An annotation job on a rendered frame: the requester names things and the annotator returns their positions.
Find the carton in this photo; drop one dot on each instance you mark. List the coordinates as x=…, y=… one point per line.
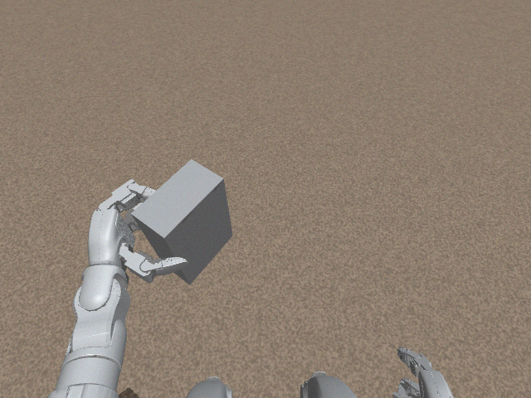
x=187, y=217

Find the left robot arm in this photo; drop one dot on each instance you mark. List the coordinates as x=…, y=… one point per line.
x=94, y=357

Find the right robot hand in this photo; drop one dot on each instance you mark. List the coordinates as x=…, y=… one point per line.
x=432, y=384

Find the left robot hand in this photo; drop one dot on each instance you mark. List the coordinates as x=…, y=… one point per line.
x=111, y=239

